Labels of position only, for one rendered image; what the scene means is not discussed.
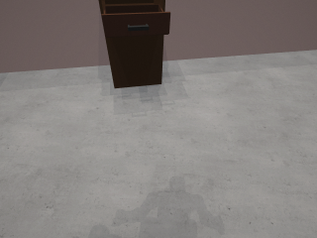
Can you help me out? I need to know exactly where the cabinet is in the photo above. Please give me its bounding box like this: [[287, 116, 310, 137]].
[[98, 0, 165, 88]]

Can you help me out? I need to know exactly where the drawer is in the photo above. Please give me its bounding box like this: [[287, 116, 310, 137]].
[[101, 4, 171, 38]]

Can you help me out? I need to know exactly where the handle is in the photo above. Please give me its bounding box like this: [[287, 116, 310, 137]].
[[128, 24, 150, 32]]

